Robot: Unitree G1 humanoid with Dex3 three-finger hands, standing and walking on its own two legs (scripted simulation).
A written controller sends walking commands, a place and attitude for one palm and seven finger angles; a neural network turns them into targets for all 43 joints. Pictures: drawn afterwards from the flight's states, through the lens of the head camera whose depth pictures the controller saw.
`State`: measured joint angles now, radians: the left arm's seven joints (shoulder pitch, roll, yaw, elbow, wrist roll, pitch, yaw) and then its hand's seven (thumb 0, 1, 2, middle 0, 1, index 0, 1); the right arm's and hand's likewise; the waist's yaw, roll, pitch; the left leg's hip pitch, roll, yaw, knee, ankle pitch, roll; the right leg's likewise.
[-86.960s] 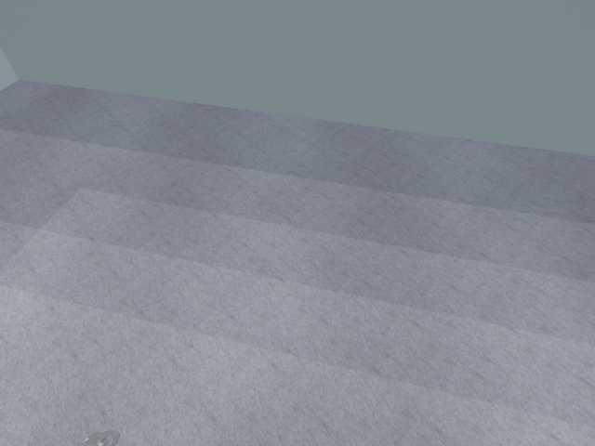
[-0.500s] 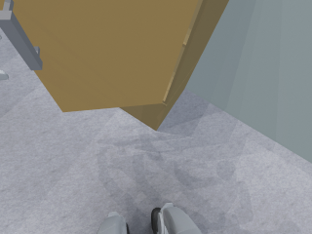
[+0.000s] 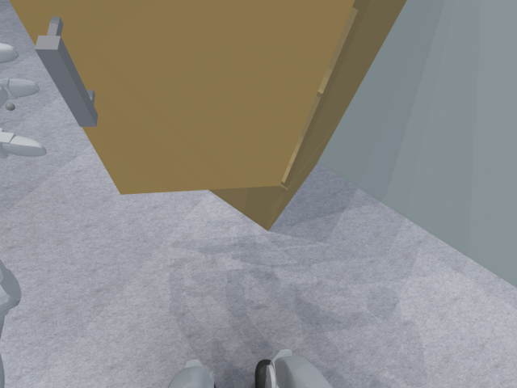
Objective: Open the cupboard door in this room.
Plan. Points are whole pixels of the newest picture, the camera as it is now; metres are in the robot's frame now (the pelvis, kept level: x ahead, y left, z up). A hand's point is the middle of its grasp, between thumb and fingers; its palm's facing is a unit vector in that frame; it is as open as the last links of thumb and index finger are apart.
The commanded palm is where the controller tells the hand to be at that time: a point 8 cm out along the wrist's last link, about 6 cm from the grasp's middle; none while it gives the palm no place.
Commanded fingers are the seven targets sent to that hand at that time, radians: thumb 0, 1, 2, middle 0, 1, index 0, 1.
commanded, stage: move the hooked fingers beside the handle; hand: left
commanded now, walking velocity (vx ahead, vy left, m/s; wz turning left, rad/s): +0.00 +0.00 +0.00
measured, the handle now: (73, 75) +0.55 +0.24 +0.09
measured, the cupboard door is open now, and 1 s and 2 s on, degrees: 42 42 42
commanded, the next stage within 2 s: slide the fingers in behind the handle in 0.18 s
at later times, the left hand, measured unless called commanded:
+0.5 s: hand (23, 107) +0.48 +0.28 +0.10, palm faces +0.03 -1.00 +0.00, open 14.0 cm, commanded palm +0.46 +0.32 +0.09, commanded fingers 0.00 -0.50 0.30 -0.30 -1.20 -0.30 -1.20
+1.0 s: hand (57, 102) +0.50 +0.25 +0.10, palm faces +0.04 -1.00 -0.01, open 14.0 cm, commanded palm +0.47 +0.29 +0.09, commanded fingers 0.00 -0.50 0.30 -0.30 -1.20 -0.30 -1.20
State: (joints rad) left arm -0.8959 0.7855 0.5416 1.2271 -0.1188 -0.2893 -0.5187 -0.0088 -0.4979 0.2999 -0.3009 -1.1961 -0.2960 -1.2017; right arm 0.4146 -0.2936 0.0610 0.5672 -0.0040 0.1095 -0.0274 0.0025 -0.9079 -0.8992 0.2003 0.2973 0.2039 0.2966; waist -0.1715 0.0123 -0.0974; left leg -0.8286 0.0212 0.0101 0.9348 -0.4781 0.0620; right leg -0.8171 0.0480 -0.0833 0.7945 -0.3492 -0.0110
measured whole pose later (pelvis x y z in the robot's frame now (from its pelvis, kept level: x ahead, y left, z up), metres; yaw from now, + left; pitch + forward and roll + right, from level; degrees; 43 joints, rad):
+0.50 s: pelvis -0.01 -0.01 +0.00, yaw +0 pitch +21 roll -5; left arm -0.95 0.78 0.50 1.26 -0.12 -0.31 -0.50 -0.01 -0.50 0.30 -0.30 -1.20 -0.30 -1.20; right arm 0.43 -0.30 0.07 0.60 0.00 0.10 -0.04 0.00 -0.91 -0.90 0.20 0.30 0.20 0.30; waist -0.18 0.01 -0.08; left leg -0.86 0.02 0.01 0.95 -0.46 0.06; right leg -0.85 0.05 -0.09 0.82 -0.34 -0.02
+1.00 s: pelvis -0.01 -0.01 +0.00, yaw +0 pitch +21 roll -4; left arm -0.92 0.70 0.48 1.23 -0.11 -0.33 -0.40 -0.01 -0.50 0.30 -0.30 -1.20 -0.30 -1.20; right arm 0.42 -0.28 0.06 0.59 0.00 0.09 -0.03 0.00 -0.91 -0.90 0.20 0.30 0.20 0.30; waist -0.18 0.02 -0.09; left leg -0.83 0.02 0.02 0.93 -0.47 0.05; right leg -0.83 0.05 -0.07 0.82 -0.35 -0.02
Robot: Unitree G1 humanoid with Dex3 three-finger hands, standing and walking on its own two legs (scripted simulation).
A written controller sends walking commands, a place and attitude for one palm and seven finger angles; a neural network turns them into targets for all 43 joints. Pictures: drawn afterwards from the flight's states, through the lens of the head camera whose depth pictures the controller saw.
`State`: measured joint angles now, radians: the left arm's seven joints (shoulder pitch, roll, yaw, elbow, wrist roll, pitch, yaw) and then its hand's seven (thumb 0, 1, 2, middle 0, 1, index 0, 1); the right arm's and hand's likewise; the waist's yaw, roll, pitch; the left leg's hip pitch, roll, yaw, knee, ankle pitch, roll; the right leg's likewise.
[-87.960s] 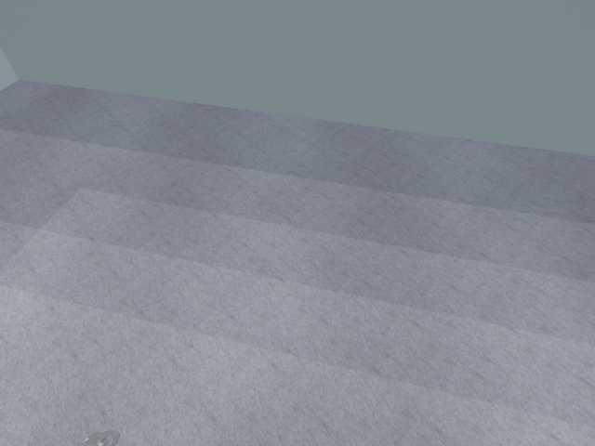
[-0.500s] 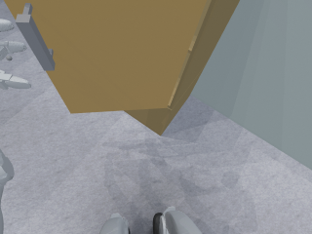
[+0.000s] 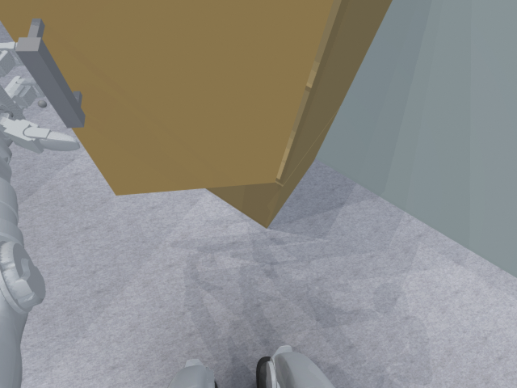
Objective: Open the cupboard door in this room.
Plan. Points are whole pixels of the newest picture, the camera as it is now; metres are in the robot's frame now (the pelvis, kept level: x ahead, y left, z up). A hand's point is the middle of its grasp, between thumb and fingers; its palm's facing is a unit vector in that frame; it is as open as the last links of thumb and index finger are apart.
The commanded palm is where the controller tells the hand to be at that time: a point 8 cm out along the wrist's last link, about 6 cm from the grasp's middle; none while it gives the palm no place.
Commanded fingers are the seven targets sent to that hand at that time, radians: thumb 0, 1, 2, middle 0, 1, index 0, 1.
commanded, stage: slide the fingers in behind the handle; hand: left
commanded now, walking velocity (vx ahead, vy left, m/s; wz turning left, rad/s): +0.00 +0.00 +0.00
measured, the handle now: (57, 77) +0.55 +0.25 +0.09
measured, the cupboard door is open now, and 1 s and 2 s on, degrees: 42 42 42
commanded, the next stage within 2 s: close the thumb around the handle in 0.88 s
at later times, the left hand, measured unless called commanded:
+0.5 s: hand (68, 103) +0.51 +0.23 +0.09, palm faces +0.04 -1.00 +0.00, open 14.0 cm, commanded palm +0.48 +0.27 +0.09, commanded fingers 0.00 -0.50 0.30 -0.30 -1.20 -0.30 -1.20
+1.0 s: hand (68, 105) +0.50 +0.23 +0.10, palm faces +0.05 -1.00 -0.01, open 14.0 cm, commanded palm +0.47 +0.27 +0.09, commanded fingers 0.00 -0.39 0.35 -0.31 -1.21 -0.31 -1.21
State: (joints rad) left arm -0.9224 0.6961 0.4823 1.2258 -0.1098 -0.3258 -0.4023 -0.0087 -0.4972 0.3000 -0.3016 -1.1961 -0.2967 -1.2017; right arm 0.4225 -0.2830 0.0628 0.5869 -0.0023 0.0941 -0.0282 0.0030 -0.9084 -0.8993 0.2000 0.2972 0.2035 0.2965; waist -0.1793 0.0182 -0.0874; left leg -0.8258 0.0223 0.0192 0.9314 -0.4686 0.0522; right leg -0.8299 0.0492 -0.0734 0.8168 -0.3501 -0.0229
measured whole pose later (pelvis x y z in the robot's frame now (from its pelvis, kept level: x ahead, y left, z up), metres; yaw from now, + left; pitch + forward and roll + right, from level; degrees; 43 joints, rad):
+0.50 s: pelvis +0.01 +0.00 +0.00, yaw +0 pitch +20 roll -4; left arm -0.90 0.59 0.44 1.17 -0.12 -0.33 -0.33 -0.01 -0.50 0.30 -0.30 -1.20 -0.30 -1.20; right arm 0.42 -0.27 0.05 0.60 -0.01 0.09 -0.01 0.00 -0.91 -0.90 0.20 0.30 0.20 0.30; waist -0.17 0.03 -0.10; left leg -0.80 0.02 0.02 0.92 -0.47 0.05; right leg -0.81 0.05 -0.07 0.81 -0.36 -0.02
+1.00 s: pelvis +0.00 +0.00 +0.00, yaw +0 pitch +19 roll -3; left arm -0.89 0.58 0.44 1.19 -0.11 -0.35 -0.31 -0.01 -0.50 0.30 -0.30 -1.20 -0.30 -1.20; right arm 0.42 -0.28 0.05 0.61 0.00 0.08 -0.02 0.00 -0.91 -0.90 0.20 0.30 0.20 0.30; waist -0.17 0.03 -0.10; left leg -0.79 0.02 0.02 0.91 -0.46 0.05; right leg -0.80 0.04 -0.07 0.82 -0.35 -0.03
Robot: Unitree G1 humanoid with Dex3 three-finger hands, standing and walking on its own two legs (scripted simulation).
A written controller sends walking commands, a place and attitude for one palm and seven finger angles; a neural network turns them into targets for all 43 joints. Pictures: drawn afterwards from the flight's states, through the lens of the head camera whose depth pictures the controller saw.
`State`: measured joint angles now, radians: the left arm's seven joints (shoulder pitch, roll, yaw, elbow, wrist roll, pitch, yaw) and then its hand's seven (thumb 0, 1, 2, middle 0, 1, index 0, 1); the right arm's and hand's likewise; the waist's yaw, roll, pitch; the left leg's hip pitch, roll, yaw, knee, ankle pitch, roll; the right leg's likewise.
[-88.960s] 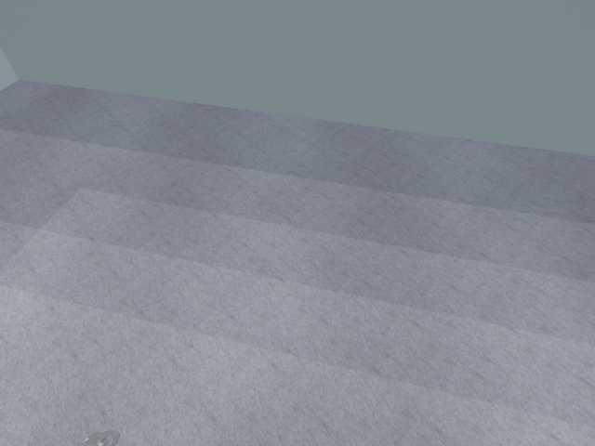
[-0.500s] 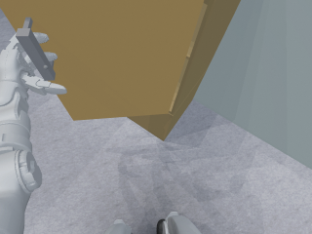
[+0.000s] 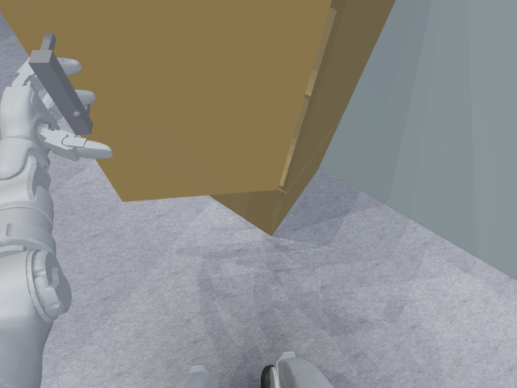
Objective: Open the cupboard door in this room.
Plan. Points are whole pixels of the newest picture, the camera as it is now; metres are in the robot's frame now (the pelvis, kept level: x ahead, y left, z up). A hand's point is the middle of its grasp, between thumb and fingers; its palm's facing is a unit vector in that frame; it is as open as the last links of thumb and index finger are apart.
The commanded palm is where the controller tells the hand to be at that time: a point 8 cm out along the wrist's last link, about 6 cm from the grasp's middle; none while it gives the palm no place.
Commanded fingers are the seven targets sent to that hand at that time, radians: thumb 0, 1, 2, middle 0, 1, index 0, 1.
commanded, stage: close the thumb around the handle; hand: left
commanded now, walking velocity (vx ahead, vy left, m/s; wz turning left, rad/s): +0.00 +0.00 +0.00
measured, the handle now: (67, 87) +0.56 +0.25 +0.09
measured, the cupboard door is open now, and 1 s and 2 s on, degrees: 42 42 81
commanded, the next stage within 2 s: pull the door open along its arc in 0.68 s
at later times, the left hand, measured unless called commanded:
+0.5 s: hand (74, 115) +0.50 +0.23 +0.09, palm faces +0.04 -1.00 -0.01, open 7.2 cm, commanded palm +0.48 +0.28 +0.09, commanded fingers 0.00 0.90 0.90 -0.40 -1.35 -0.40 -1.35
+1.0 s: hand (78, 117) +0.50 +0.23 +0.09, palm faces +0.05 -1.00 -0.02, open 6.0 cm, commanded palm +0.44 +0.27 +0.09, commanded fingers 0.00 0.90 0.90 -0.40 -1.35 -0.40 -1.35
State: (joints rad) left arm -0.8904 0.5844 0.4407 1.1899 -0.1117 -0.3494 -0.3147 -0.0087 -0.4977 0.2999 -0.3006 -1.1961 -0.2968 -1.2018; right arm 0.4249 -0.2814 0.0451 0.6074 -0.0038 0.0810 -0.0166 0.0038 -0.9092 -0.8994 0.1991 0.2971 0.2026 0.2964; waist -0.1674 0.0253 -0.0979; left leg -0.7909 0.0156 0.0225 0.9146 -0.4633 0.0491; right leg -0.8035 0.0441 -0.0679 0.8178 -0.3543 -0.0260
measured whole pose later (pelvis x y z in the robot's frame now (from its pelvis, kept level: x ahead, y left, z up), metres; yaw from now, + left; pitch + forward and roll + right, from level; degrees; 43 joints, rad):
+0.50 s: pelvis +0.00 +0.00 +0.00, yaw +0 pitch +20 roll -3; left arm -0.92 0.61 0.44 1.22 -0.11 -0.35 -0.32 0.00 0.48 0.72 -0.37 -1.30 -0.37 -1.31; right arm 0.42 -0.28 0.05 0.61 -0.01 0.07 -0.02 0.00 -0.91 -0.90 0.20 0.30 0.20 0.30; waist -0.18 0.03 -0.09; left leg -0.82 0.01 0.02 0.93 -0.46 0.05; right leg -0.83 0.04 -0.07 0.83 -0.35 -0.02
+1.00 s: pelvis +0.01 +0.00 +0.00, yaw -1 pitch +20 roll -3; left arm -0.79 0.55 0.45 1.09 -0.13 -0.34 -0.30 0.01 0.70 0.79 -0.34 -1.35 -0.34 -1.35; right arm 0.44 -0.27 0.04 0.59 0.00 0.09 -0.01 0.00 -0.91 -0.90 0.20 0.30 0.20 0.30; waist -0.16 0.04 -0.11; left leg -0.77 0.02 0.04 0.89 -0.47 0.05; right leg -0.79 0.05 -0.05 0.80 -0.36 -0.02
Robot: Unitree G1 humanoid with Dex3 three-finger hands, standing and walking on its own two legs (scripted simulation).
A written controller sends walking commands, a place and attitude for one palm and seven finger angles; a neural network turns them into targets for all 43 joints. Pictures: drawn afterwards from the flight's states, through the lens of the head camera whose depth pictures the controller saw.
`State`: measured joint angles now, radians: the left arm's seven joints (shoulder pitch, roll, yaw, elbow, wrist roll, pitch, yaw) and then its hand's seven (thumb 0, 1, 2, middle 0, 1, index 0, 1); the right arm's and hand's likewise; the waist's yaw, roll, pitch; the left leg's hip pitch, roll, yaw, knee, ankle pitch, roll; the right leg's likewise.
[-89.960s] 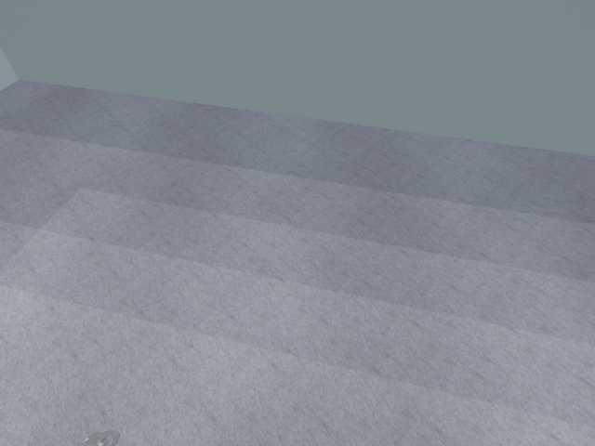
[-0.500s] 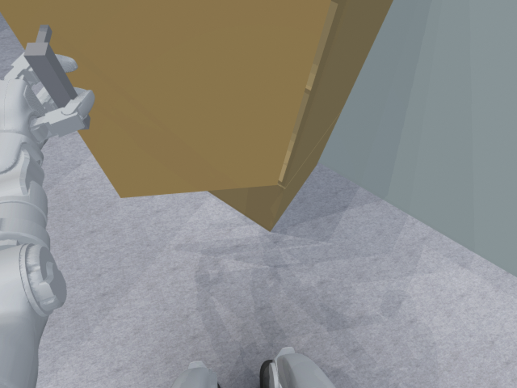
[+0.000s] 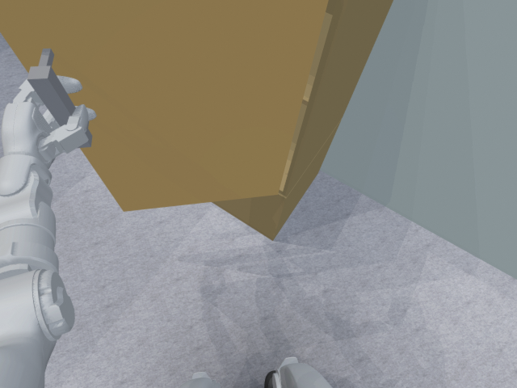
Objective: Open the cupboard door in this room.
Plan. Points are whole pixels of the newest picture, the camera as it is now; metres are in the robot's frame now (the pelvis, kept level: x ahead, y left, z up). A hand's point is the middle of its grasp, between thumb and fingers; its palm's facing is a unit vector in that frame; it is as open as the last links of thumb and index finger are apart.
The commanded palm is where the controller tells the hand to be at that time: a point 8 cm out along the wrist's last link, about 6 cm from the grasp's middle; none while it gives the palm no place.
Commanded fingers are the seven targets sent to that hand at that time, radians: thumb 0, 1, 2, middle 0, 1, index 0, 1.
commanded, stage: pull the door open along its arc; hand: left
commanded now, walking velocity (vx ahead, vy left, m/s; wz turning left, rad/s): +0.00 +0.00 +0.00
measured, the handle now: (66, 101) +0.54 +0.26 +0.09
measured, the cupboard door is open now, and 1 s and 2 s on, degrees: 42 81 82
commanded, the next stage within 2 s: open thumb and fingers to let go in 0.68 s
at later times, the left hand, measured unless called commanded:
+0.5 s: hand (132, 240) +0.31 +0.14 +0.09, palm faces +0.32 -0.95 +0.03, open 6.4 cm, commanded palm +0.24 +0.22 +0.09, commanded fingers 0.00 0.90 0.90 -0.40 -1.35 -0.40 -1.35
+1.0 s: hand (175, 266) +0.27 +0.09 +0.09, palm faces +0.49 -0.87 -0.03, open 7.0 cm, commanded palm +0.23 +0.14 +0.09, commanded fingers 0.00 0.06 0.54 -0.34 -1.26 -0.34 -1.26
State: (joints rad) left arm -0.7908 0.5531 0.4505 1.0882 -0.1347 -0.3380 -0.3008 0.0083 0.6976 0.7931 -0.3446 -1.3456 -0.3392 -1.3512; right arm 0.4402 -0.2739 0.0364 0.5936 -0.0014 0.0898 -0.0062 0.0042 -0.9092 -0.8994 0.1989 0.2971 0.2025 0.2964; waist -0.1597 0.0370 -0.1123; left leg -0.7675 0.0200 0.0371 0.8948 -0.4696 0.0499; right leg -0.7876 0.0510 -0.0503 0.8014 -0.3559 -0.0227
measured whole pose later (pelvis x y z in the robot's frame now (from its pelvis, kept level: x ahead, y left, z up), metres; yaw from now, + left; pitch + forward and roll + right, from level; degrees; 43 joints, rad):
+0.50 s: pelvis +0.00 -0.02 +0.02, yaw +1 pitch +9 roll +0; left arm 0.05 0.04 0.07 0.11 -0.10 -0.20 0.24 0.02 0.63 0.71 -0.36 -1.31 -0.36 -1.31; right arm 0.18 -0.19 0.02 0.52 -0.01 0.04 0.01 0.01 -0.91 -0.90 0.20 0.30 0.20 0.30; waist -0.01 0.04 -0.12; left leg -0.49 0.00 0.05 0.76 -0.43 0.03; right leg -0.55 0.03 -0.03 0.75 -0.36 -0.04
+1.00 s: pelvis -0.02 -0.06 +0.02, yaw +5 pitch +5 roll +1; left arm 0.09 -0.03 -0.06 0.10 -0.01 -0.19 0.46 0.02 0.54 0.74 -0.35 -1.29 -0.33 -1.31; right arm 0.21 -0.22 0.00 0.62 -0.06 0.03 -0.05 0.01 -0.91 -0.90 0.20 0.30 0.20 0.30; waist 0.00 0.05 -0.08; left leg -0.45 0.00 -0.03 0.75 -0.39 -0.02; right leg -0.49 0.03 -0.11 0.76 -0.37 -0.10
